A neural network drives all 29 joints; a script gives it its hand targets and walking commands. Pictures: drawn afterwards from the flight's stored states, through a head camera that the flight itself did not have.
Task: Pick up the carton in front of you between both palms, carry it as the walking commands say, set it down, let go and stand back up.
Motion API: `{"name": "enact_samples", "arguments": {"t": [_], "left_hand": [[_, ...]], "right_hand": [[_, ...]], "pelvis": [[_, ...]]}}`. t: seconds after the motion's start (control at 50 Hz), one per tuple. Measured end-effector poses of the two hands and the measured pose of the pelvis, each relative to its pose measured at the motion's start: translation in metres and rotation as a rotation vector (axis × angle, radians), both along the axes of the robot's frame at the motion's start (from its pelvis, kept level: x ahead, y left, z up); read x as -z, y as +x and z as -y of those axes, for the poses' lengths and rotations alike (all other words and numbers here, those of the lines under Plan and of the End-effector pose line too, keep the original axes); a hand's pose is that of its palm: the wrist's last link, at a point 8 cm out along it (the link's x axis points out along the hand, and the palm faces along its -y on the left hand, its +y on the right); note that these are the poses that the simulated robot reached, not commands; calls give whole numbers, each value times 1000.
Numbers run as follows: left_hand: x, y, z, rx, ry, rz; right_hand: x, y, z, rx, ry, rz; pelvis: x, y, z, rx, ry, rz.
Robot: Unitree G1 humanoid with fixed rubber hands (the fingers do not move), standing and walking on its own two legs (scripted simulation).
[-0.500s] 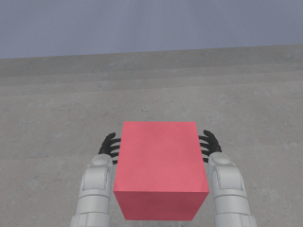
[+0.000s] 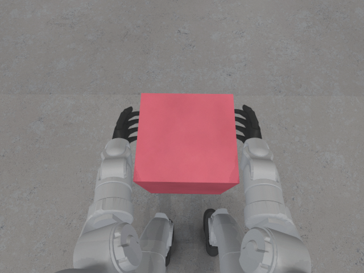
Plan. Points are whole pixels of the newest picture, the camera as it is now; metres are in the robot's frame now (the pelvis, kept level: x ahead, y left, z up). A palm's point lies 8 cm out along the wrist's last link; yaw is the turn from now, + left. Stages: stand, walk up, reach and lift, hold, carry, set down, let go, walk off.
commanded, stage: set down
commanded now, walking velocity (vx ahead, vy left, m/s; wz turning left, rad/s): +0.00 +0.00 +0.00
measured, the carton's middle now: (186, 150) +0.38 +0.02 -0.14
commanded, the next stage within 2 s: none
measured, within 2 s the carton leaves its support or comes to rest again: neither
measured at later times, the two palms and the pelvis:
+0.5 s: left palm (139, 139) +0.43 +0.16 -0.22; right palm (236, 144) +0.42 -0.14 -0.22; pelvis +0.00 +0.02 -0.14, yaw +0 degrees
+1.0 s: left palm (150, 144) +0.47 +0.16 -0.38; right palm (228, 151) +0.44 -0.14 -0.38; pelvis -0.03 +0.01 -0.26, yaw +0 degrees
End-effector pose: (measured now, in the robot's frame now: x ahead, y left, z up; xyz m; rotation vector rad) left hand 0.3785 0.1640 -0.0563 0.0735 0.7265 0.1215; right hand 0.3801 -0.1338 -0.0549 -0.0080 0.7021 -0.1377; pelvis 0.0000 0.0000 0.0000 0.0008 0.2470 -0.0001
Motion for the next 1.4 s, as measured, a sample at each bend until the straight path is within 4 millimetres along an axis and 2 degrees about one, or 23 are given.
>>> {"name": "enact_samples", "arguments": {"t": [0.08, 0.14, 0.24, 0.36, 0.5, 0.72, 0.86, 1.18, 1.3, 1.4], "left_hand": [[49, 10, 0, 10, -14, 22], [73, 19, 1, 8, -34, 51], [94, 36, 3, 1, -61, 83], [118, 48, 3, 1, -66, 53], [161, 54, 3, 10, -57, 27], [241, 68, 7, 26, -49, 39], [285, 78, 7, 38, -44, 34], [382, 103, 9, 78, -20, -8], [419, 110, 13, 88, -26, -25], [434, 113, 18, 99, -35, -25]], "right_hand": [[49, 3, 0, 22, 6, 24], [74, 9, 1, 40, 20, 55], [94, 22, 3, 69, 36, 89], [118, 32, 3, 79, 37, 59], [160, 38, 4, 72, 24, 33], [241, 48, 7, 80, 28, 45], [287, 55, 7, 90, 32, 39], [386, 72, 9, 97, 22, -4], [404, 92, 14, 76, -13, -23], [411, 98, 19, 83, -22, -24]], "pelvis": [[25, -1, -4, -1, 0, -148], [46, 1, -7, 1, 0, -242], [77, 5, -12, 6, 0, -338], [103, 8, -16, 9, 3, -399], [135, 3, -17, 5, 5, -468], [197, -16, -15, 1, 4, -520], [233, -27, -13, -2, 5, -521], [300, -38, -12, -6, -3, -502], [319, -36, -14, 1, -7, -491], [330, -32, -16, 5, -15, -492]]}}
